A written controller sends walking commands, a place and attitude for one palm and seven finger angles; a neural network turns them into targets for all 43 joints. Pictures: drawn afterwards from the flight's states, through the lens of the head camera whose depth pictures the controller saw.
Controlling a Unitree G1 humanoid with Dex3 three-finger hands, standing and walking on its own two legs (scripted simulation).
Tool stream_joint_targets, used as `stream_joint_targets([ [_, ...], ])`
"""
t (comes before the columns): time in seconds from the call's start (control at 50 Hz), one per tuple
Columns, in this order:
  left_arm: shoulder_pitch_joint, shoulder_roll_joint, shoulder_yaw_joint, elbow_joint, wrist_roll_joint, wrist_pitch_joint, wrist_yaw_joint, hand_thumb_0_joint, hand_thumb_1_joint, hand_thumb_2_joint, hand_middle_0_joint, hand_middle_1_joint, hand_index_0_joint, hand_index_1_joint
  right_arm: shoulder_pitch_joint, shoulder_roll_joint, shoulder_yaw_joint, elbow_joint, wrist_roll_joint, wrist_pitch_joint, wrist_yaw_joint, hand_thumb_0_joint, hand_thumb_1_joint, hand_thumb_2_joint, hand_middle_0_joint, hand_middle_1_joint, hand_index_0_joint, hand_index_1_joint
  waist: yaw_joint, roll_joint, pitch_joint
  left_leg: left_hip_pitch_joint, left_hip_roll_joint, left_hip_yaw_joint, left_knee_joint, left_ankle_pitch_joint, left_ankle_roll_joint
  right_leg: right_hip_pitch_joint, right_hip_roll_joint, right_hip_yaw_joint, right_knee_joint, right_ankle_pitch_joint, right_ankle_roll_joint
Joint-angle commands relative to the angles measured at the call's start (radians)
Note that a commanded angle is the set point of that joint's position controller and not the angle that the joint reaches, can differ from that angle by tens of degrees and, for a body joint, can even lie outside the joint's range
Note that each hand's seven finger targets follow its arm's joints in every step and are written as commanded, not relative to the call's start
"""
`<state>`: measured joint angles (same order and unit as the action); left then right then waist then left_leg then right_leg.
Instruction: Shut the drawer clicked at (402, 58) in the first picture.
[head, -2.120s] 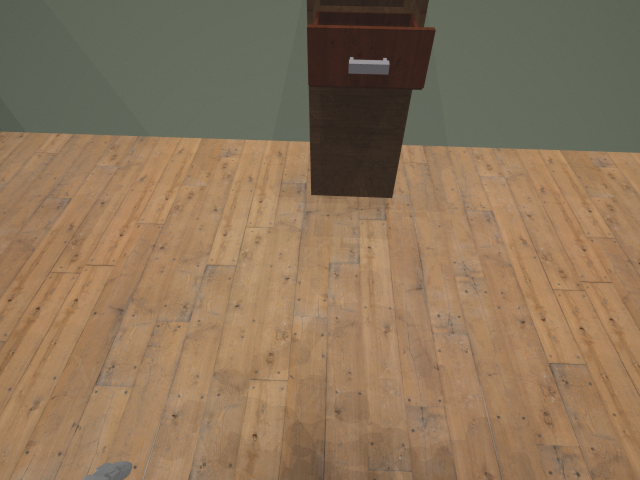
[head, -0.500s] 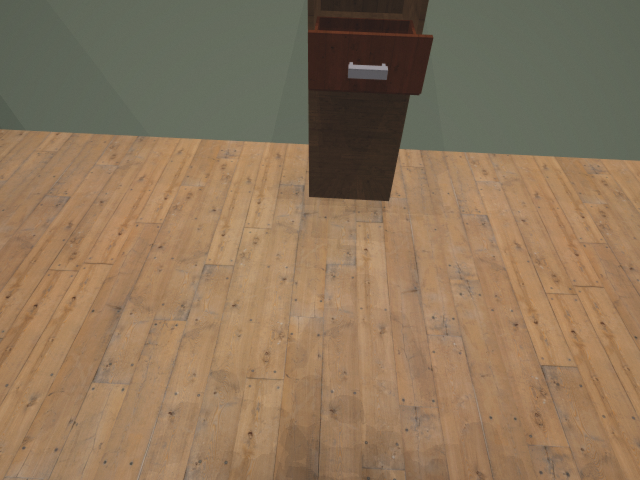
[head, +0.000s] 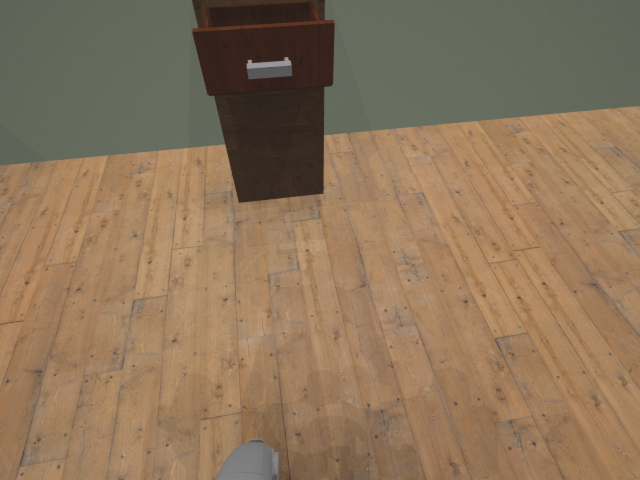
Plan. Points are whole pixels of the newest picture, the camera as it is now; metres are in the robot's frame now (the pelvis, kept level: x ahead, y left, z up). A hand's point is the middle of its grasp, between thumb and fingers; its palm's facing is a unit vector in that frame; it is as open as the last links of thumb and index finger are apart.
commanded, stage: walk to a spot facing it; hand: left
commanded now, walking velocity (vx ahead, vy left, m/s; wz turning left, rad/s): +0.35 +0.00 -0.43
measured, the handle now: (269, 65) +1.01 +0.22 +0.00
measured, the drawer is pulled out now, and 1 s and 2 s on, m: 0.30 0.30 0.30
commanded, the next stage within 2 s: turn to face it in 1.00 s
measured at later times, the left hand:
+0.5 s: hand (205, 339) +0.35 +0.24 -0.16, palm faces -0.23 -0.95 -0.21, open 7.4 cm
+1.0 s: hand (299, 259) +0.54 +0.10 -0.17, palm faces -0.45 -0.87 -0.21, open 7.2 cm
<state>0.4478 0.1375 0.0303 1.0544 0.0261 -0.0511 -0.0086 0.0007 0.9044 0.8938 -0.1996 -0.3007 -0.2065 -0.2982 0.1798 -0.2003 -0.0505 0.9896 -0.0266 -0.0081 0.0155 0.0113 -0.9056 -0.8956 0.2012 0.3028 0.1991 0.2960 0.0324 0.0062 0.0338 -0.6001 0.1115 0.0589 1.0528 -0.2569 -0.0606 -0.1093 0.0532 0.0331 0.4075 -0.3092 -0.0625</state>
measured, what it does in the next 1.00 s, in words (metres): walks ahead, turning right: left foot, then right foot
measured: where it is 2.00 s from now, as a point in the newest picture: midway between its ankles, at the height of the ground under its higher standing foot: (365, 381)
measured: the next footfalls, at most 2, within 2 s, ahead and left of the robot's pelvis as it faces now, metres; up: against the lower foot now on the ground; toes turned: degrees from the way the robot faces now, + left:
left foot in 0.20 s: +0.24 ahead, +0.16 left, +0.00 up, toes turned +0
right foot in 0.72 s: +0.37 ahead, -0.15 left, +0.00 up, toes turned -31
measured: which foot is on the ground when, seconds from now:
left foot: up 0.00-0.18, down 0.20-0.72, up 0.74-1.00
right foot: down 0.00-0.20, up 0.22-0.70, down 0.72-1.00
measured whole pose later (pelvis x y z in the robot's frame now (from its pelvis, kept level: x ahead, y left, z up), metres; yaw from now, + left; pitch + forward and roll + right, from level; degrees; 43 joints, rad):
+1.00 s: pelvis +0.39 -0.04 -0.01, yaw -29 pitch +0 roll -1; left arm 0.22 0.20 0.07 0.99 0.02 -0.04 -0.01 -0.01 0.93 0.89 -0.20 -0.30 -0.21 -0.30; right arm 0.21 -0.17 -0.04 0.95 -0.03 -0.03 0.01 0.01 -0.91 -0.90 0.20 0.30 0.20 0.30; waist -0.02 0.01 0.04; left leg -0.54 0.16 0.07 0.89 -0.28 -0.06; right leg -0.21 0.04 -0.06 0.47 -0.27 -0.05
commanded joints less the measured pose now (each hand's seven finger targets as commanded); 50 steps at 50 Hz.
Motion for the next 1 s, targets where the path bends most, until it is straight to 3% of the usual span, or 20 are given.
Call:
stream_joint_targets([
  [0.0,0.05,0.205,0.048,-0.042,0.002,-0.023,0.026,0.0,0.9,0.9,-0.2,-0.3,-0.2,-0.3,-0.142,-0.053,-0.016,-0.133,0.01,-0.033,0.009,0.0,-0.9,-0.9,0.2,0.3,0.2,0.3,0.007,-0.111,0.049,-0.089,0.003,0.0,-0.128,0.068,-0.003,0.03,-0.251,0.233,-0.17,0.31,-0.125],
  [0.1,0.032,0.22,0.058,-0.044,0.004,-0.012,0.028,0.0,0.9,0.9,-0.2,-0.3,-0.2,-0.3,-0.175,-0.049,-0.015,-0.159,0.016,-0.051,0.008,0.0,-0.9,-0.9,0.2,0.3,0.2,0.3,0.013,-0.157,0.052,0.15,-0.058,0.038,-0.363,0.039,0.03,-0.02,-0.236,0.232,-0.099,0.444,-0.093],
  [0.14,-0.018,0.227,0.066,-0.059,-0.003,-0.012,0.027,0.0,0.9,0.9,-0.2,-0.3,-0.2,-0.3,0.022,-0.09,-0.024,-0.101,0.011,-0.062,-0.013,0.0,-0.9,-0.9,0.2,0.3,0.2,0.3,-0.082,-0.115,-0.029,0.436,-0.093,0.05,-0.523,0.087,0.049,-0.081,-0.175,0.183,0.103,0.563,-0.058],
  [0.16,-0.011,0.194,0.066,-0.063,-0.008,-0.011,0.021,0.0,0.9,0.9,-0.2,-0.3,-0.2,-0.3,0.183,-0.159,-0.04,-0.055,0.006,-0.065,-0.029,0.0,-0.9,-0.9,0.2,0.3,0.2,0.3,-0.138,-0.031,-0.136,0.706,-0.007,-0.024,-0.538,0.092,0.07,-0.208,-0.128,0.152,0.31,0.45,-0.03],
  [0.18,0.039,0.134,0.066,-0.083,-0.022,-0.005,0.008,0.0,0.9,0.9,-0.2,-0.3,-0.2,-0.3,0.31,-0.282,-0.067,-0.03,-0.011,-0.069,-0.037,0.0,-0.9,-0.9,0.2,0.3,0.2,0.3,-0.159,0.272,-0.266,0.89,0.316,-0.425,-0.618,0.052,0.174,-0.413,0.011,0.007,0.667,-0.079,0.024],
  [0.2,-0.022,0.132,0.061,-0.117,-0.017,-0.014,0.003,0.0,0.9,0.9,-0.2,-0.3,-0.2,-0.3,0.328,-0.285,-0.057,-0.031,-0.003,-0.06,-0.035,0.0,-0.9,-0.9,0.2,0.3,0.2,0.3,-0.153,0.234,-0.214,0.794,0.425,-0.602,-0.759,-0.028,0.252,-0.504,0.01,0.019,0.872,-0.268,0.022],
  [0.24,-0.122,0.13,0.063,-0.128,-0.002,0.0,-0.006,0.0,0.9,0.9,-0.2,-0.3,-0.2,-0.3,0.153,-0.171,-0.035,-0.062,0.004,-0.065,-0.034,0.0,-0.9,-0.9,0.2,0.3,0.2,0.3,-0.095,0.18,-0.028,0.515,0.369,-0.459,-0.851,-0.291,0.226,-0.578,-0.104,0.019,0.99,-0.126,0.026],
  [0.26,-0.127,0.131,0.062,-0.128,0.004,0.01,-0.02,0.0,0.9,0.9,-0.2,-0.3,-0.2,-0.3,0.103,-0.117,-0.021,-0.067,0.004,-0.069,-0.035,0.0,-0.9,-0.9,0.2,0.3,0.2,0.3,-0.063,0.154,0.028,0.425,0.324,-0.368,-0.86,-0.275,0.204,-0.564,-0.139,0.008,0.96,-0.072,0.03],
  [0.34,-0.109,0.087,0.061,-0.131,0.011,0.06,-0.037,0.0,0.9,0.9,-0.2,-0.3,-0.2,-0.3,0.081,-0.088,-0.015,-0.05,0.003,-0.088,-0.039,0.0,-0.9,-0.9,0.2,0.3,0.2,0.3,-0.001,0.134,0.019,0.318,0.235,-0.059,-0.865,-0.053,0.17,-0.482,-0.174,-0.033,0.812,0.048,0.059],
  [0.44,-0.268,0.084,0.055,-0.187,0.016,0.068,-0.048,0.0,0.9,0.9,-0.2,-0.3,-0.2,-0.3,0.175,-0.109,-0.025,-0.02,0.003,-0.092,-0.036,0.0,-0.9,-0.9,0.2,0.3,0.2,0.3,-0.039,0.084,0.045,0.455,0.236,0.033,-0.88,0.051,0.189,-0.565,-0.193,-0.07,0.585,0.145,0.086],
  [0.56,-0.463,0.09,0.037,-0.239,0.01,0.054,-0.049,0.0,0.9,0.9,-0.2,-0.3,-0.2,-0.3,0.289,-0.13,-0.025,0.021,-0.007,-0.077,-0.028,0.0,-0.9,-0.9,0.2,0.3,0.2,0.3,-0.108,0.083,0.057,0.585,0.252,0.126,-0.804,0.298,0.175,-0.498,-0.145,-0.145,0.322,0.115,0.058],
  [0.62,-0.434,0.107,0.039,-0.232,0.006,0.045,-0.047,0.0,0.9,0.9,-0.2,-0.3,-0.2,-0.3,0.281,-0.16,-0.025,0.023,-0.008,-0.07,-0.029,0.0,-0.9,-0.9,0.2,0.3,0.2,0.3,-0.075,0.119,0.029,0.633,0.259,0.191,-0.683,0.547,0.151,-0.385,-0.098,-0.181,0.238,0.044,0.019],
  [0.66,-0.219,0.162,0.054,-0.164,0.009,0.025,-0.038,0.0,0.9,0.9,-0.2,-0.3,-0.2,-0.3,0.261,-0.176,-0.023,0.009,0.0,-0.063,-0.023,0.0,-0.9,-0.9,0.2,0.3,0.2,0.3,0.032,0.061,-0.097,0.53,0.202,0.261,-0.345,0.718,0.098,-0.027,-0.021,-0.238,0.116,0.097,-0.018],
  [0.68,-0.072,0.271,0.083,-0.125,0.013,0.011,-0.026,0.0,0.9,0.9,-0.2,-0.3,-0.2,-0.3,0.266,-0.136,-0.015,-0.012,0.016,-0.063,-0.01,0.0,-0.9,-0.9,0.2,0.3,0.2,0.3,0.098,-0.094,-0.216,0.238,0.151,0.276,-0.053,0.422,0.049,0.312,-0.207,-0.011,0.088,0.095,-0.084],
  [0.7,0.034,0.384,0.108,-0.103,-0.005,0.009,-0.012,0.0,0.9,0.9,-0.2,-0.3,-0.2,-0.3,0.244,-0.079,-0.002,-0.06,0.024,-0.068,-0.016,0.0,-0.9,-0.9,0.2,0.3,0.2,0.3,0.108,-0.255,-0.329,-0.056,-0.007,0.198,0.274,-0.325,-0.006,0.497,-0.501,0.48,-0.002,0.309,-0.213],
  [0.72,0.026,0.404,0.112,-0.101,-0.022,0.017,-0.002,0.0,0.9,0.9,-0.2,-0.3,-0.2,-0.3,0.139,-0.117,-0.011,-0.078,0.026,-0.068,-0.024,0.0,-0.9,-0.9,0.2,0.3,0.2,0.3,0.126,-0.147,-0.307,-0.1,0.022,0.045,0.354,-0.32,0.02,0.405,-0.506,0.482,-0.053,0.305,-0.24],
  [0.76,-0.14,0.296,0.083,-0.138,-0.018,0.016,0.009,0.0,0.9,0.9,-0.2,-0.3,-0.2,-0.3,0.086,-0.111,-0.016,-0.076,0.011,-0.058,-0.024,0.0,-0.9,-0.9,0.2,0.3,0.2,0.3,0.041,-0.032,-0.105,-0.101,0.088,-0.024,0.316,-0.144,0.021,0.14,-0.416,0.304,-0.097,0.23,-0.181],
  [0.82,-0.25,0.228,0.061,-0.154,-0.003,-0.002,0.014,0.0,0.9,0.9,-0.2,-0.3,-0.2,-0.3,0.192,-0.066,-0.01,-0.029,-0.003,-0.022,-0.02,0.0,-0.9,-0.9,0.2,0.3,0.2,0.3,-0.064,-0.097,-0.041,0.057,0.086,0.001,0.124,-0.082,-0.001,-0.126,-0.315,0.102,-0.14,0.279,-0.121],
  [0.86,-0.248,0.223,0.06,-0.138,0.0,-0.007,0.013,0.0,0.9,0.9,-0.2,-0.3,-0.2,-0.3,0.203,-0.049,-0.011,-0.029,-0.002,-0.017,-0.015,0.0,-0.9,-0.9,0.2,0.3,0.2,0.3,-0.081,-0.111,-0.037,0.098,0.065,0.017,0.012,-0.052,-0.009,-0.17,-0.283,0.072,-0.147,0.265,-0.117],
  [0.98,-0.188,0.232,0.07,-0.119,0.0,-0.007,0.007,0.0,0.9,0.9,-0.2,-0.3,-0.2,-0.3,0.052,-0.042,-0.009,-0.092,0.004,-0.041,-0.002,0.0,-0.9,-0.9,0.2,0.3,0.2,0.3,-0.031,-0.143,-0.025,0.163,0.007,0.042,-0.311,-0.01,0.004,-0.125,-0.268,0.123,-0.112,0.208,-0.115],
])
